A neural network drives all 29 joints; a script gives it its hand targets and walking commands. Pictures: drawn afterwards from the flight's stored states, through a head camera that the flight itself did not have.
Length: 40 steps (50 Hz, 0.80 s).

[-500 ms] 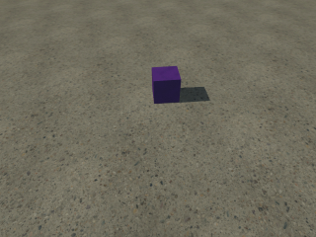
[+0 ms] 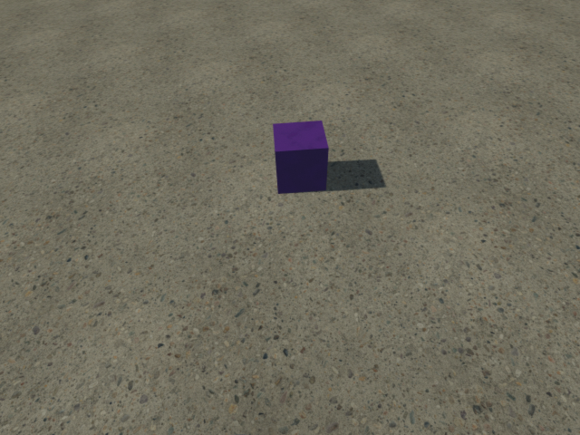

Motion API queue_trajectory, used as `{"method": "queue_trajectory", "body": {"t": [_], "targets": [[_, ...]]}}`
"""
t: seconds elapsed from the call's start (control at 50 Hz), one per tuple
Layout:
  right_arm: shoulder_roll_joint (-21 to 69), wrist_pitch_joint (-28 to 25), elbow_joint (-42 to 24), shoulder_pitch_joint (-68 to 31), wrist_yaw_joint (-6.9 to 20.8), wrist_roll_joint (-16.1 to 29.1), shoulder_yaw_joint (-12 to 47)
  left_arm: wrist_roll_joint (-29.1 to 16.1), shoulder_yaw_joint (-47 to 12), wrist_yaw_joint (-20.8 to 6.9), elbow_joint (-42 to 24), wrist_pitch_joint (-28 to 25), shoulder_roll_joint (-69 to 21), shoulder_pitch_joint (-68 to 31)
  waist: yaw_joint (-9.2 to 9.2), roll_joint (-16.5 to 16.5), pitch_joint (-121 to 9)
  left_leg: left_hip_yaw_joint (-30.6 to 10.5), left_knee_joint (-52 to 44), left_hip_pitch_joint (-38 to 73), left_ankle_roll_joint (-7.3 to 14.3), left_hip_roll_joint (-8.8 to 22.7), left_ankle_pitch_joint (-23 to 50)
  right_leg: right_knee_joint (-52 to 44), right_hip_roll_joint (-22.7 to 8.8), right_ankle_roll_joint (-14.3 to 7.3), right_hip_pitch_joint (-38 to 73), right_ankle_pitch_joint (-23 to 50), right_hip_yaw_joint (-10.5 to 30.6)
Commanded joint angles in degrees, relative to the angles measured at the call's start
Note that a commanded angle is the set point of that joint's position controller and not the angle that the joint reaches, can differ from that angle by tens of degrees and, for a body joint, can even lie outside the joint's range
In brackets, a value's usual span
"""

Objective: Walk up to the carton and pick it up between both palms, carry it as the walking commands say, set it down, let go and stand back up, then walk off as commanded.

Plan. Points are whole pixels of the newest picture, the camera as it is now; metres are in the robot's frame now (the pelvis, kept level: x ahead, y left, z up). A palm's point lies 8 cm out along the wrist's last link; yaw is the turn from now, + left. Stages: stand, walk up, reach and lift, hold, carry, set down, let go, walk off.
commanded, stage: walk up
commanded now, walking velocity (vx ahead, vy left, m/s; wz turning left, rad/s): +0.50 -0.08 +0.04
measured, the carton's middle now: (299, 157) +1.52 +0.13 -0.65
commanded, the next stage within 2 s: none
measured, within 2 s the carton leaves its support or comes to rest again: neither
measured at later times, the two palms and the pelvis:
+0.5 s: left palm (173, 326) +0.34 +0.27 -0.13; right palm out of the picture +0.18 -0.22 -0.12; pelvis +0.26 +0.03 +0.00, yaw +0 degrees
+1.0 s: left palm (218, 267) +0.46 +0.21 -0.11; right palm (447, 226) +0.62 -0.28 -0.14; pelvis +0.53 -0.04 +0.00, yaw +0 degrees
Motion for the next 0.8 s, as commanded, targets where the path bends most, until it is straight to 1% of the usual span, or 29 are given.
{"method": "queue_trajectory", "body": {"t": [0.0,0.04,0.08,0.12,0.16,0.18,0.2,0.22,0.24,0.26,0.28,0.3,0.32,0.34,0.36,0.42,0.46,0.5,0.54,0.58,0.62,0.64,0.66,0.68,0.7,0.72,0.74,0.76,0.78], "targets": [[-3.2,0.2,-4.9,-6.1,0.7,0.8,-0.9,-0.3,1.0,0.3,-1.3,-1.8,6.6,1.0,-1.15,-6.7,6.4,1.4,-4.3,-6.8,-1.5,0.8,5.1,-13.6,-12.8,-4.4,-0.4,9.1,9.9],[-1.2,0.3,-6.8,-10.7,0.7,1.5,0.0,-0.2,0.8,0.6,-0.4,-1.7,5.9,3.5,-0.16,-8.1,8.5,3.1,-14.1,-5.0,-1.6,-0.5,6.7,-14.4,-11.9,-4.7,-0.8,12.6,7.1],[0.1,0.1,-7.5,-13.2,0.5,2.0,0.6,0.0,0.9,0.8,0.2,-1.5,6.1,6.0,0.92,-9.8,8.6,5.3,-20.7,-2.9,-0.8,-2.0,6.7,-13.7,-12.1,-5.3,1.1,17.3,5.1],[0.7,-0.3,-8.0,-13.5,0.2,1.9,0.8,0.0,0.9,1.0,1.0,-1.2,6.2,7.7,0.82,-10.7,8.0,7.4,-25.0,0.0,0.5,-3.2,4.5,-10.9,-12.5,-5.1,2.2,23.8,3.6],[0.2,-0.8,-7.2,-8.7,-0.4,1.5,0.7,-0.2,0.3,1.3,1.9,-1.0,6.2,7.8,-1.91,-10.2,5.0,8.6,-29.0,10.1,1.4,-4.7,3.4,-2.7,-12.3,-4.8,0.4,37.5,3.2],[-1.1,-1.2,-5.2,-1.7,-1.0,1.3,0.2,-0.6,0.2,1.3,1.7,-0.8,6.6,6.8,-5.35,-8.4,1.0,9.4,-32.5,19.1,2.0,-5.5,3.8,6.6,-11.0,-4.5,-1.5,40.4,2.2],[-4.1,-2.0,-2.0,8.1,-1.8,0.8,-0.9,-0.9,-0.1,1.4,0.7,-0.8,6.4,5.0,-9.62,-5.5,-4.9,7.0,-34.4,33.8,3.4,-4.1,3.2,19.5,-8.7,-3.6,-9.4,35.0,1.8],[-11.1,-2.6,0.7,17.7,-2.8,-0.7,-2.9,-0.8,0.0,1.3,-1.5,-1.2,4.8,3.2,-13.40,5.5,-10.6,-11.5,-38.7,45.0,6.2,10.1,-7.4,37.7,-4.0,-2.1,-22.2,11.3,1.2],[-17.0,-2.6,1.0,20.5,-3.0,-0.7,-4.3,-0.4,1.0,1.2,-2.3,-1.3,3.2,6.4,-11.78,13.9,-16.8,-39.8,-49.2,51.4,13.1,24.7,-7.1,50.5,2.4,-0.8,-34.5,-15.6,6.0],[-14.1,-2.4,0.7,16.9,-2.7,0.3,-3.6,-0.5,1.6,1.1,-3.2,-0.8,4.7,2.2,-10.01,6.8,-13.1,-34.7,-50.5,44.7,13.1,23.4,-8.4,55.1,-2.7,-1.6,-34.4,-12.8,11.0],[-10.1,-2.8,1.9,12.4,-2.6,-0.5,-3.9,0.1,2.3,0.9,-1.7,-0.7,4.5,-0.3,-8.18,3.6,-5.9,-26.1,-50.2,36.5,12.2,20.1,-4.8,55.6,-5.4,-1.5,-34.9,-6.9,10.0],[-5.3,-3.2,1.5,9.6,-2.4,-0.7,-2.8,0.2,1.8,0.6,-2.6,-0.6,2.0,-2.7,-5.95,3.0,-0.8,-17.9,-51.5,29.3,11.0,15.5,0.8,53.1,-7.5,-1.1,-33.7,-2.1,8.9],[-1.8,-3.6,1.5,8.5,-2.4,-0.5,-2.0,0.6,1.8,0.4,-2.8,-0.2,1.1,-3.4,-4.08,2.8,1.3,-12.8,-52.3,24.2,9.4,12.4,4.7,49.9,-8.7,-0.4,-31.1,0.3,7.7],[-0.3,-4.0,1.9,8.3,-2.5,-0.1,-1.3,0.7,1.9,0.2,-2.8,0.5,0.4,-2.1,-2.42,3.1,1.7,-8.6,-52.3,20.8,8.3,11.0,8.3,47.8,-8.8,0.4,-27.7,1.8,7.1],[-0.4,-4.3,1.9,9.2,-2.5,0.4,-0.8,0.6,1.9,0.0,-3.4,1.2,-0.1,-2.0,-1.89,2.9,2.1,-6.6,-52.1,19.7,8.2,10.9,11.3,46.9,-8.2,1.2,-26.9,2.4,6.2],[-1.5,-4.9,2.7,13.2,-2.9,1.6,0.0,0.5,2.0,-0.9,-7.1,2.7,-0.1,-9.2,-2.81,1.9,4.3,-4.6,-53.4,19.9,7.8,11.1,15.9,42.1,-8.2,2.6,-30.1,8.1,4.8],[-1.7,-5.0,3.0,13.9,-2.9,1.5,0.3,0.4,1.7,-1.7,-9.3,2.8,0.3,-14.6,-3.41,3.5,6.0,-1.8,-55.0,18.9,6.6,9.0,13.9,32.9,-7.2,2.7,-28.5,13.1,3.4],[-2.0,-5.0,3.4,15.5,-3.0,1.2,0.2,0.0,1.4,-2.2,-10.9,2.7,0.2,-19.7,-4.64,5.8,7.4,0.6,-56.6,19.2,5.8,7.4,10.8,22.6,-5.6,2.4,-25.7,16.0,1.3],[-3.1,-4.8,4.2,18.3,-3.1,0.9,-0.1,-0.3,1.4,-2.4,-12.6,2.5,0.7,-24.4,-6.33,6.8,8.1,-0.1,-57.6,22.6,6.1,8.7,11.2,16.9,-4.6,2.1,-25.8,15.2,-0.2],[-4.0,-4.5,4.5,19.4,-3.4,0.8,-0.4,-0.3,1.4,-2.3,-13.7,2.2,1.5,-27.0,-6.85,7.5,8.0,-1.5,-56.9,26.5,5.8,10.5,14.7,13.5,-4.2,1.8,-26.0,14.4,0.5],[-4.7,-4.1,4.1,19.1,-3.7,1.1,-0.4,-0.2,1.4,-1.9,-14.8,1.6,2.8,-27.1,-6.13,9.1,6.8,-1.1,-54.3,28.8,5.0,10.6,18.1,11.0,-3.9,1.3,-23.3,12.5,1.2],[-3.7,-3.4,4.8,18.4,-3.7,1.3,-0.2,-0.5,1.5,-1.4,-13.9,1.0,3.8,-23.3,-3.95,11.2,3.2,2.6,-49.2,27.9,4.8,7.0,18.6,10.2,-3.8,0.9,-16.0,10.9,1.1],[-3.7,-3.0,4.7,19.0,-3.6,1.6,-0.1,-0.1,2.0,-0.8,-11.7,0.4,5.6,-16.7,-1.28,6.8,-0.6,5.4,-39.9,24.6,4.5,5.4,20.6,7.8,-2.6,0.4,-6.3,10.7,-1.3],[-3.5,-2.9,4.2,20.4,-3.4,1.6,0.1,0.6,3.3,-0.1,-8.8,-0.2,8.8,-8.1,1.74,0.9,-7.0,7.0,-26.4,17.5,3.8,3.3,17.8,8.6,-3.4,-1.5,7.2,6.9,0.0],[-1.3,-3.2,1.3,21.1,-3.4,1.4,0.4,1.7,4.9,0.3,-7.0,-0.8,14.6,-0.2,4.38,-11.2,-12.2,8.1,-7.6,5.0,2.1,-0.3,-1.3,5.9,-17.0,-4.9,16.7,3.9,17.9],[1.5,-3.4,-0.9,22.8,-3.5,1.4,1.2,0.8,4.9,0.3,-6.8,-0.5,17.3,3.5,4.61,-20.1,-17.0,2.0,7.4,-8.0,2.1,-4.6,-17.2,-3.0,-27.6,-10.5,22.1,-3.0,40.2],[0.1,-3.5,-1.3,19.3,-3.5,0.9,0.5,0.5,4.6,0.2,-7.0,-0.2,13.8,0.8,2.66,-13.7,-15.2,-2.8,14.5,-10.9,2.7,-0.4,-13.6,-3.3,-26.4,-10.7,17.8,-5.7,37.8],[0.1,-3.8,-1.5,15.6,-3.0,0.9,0.1,0.5,4.0,0.2,-8.0,-0.6,10.3,-3.9,1.69,-8.6,-9.8,-2.8,15.4,-11.4,2.2,1.0,-7.8,-3.8,-24.3,-10.3,11.3,0.3,33.2],[-0.5,-3.0,-1.2,14.9,-2.5,0.9,-0.4,-0.1,3.7,0.7,-7.4,-0.7,8.6,-6.1,-0.26,-1.6,-5.9,-3.7,15.3,-9.3,0.9,1.8,-2.4,-3.5,-23.7,-9.0,5.4,9.5,30.7]]}}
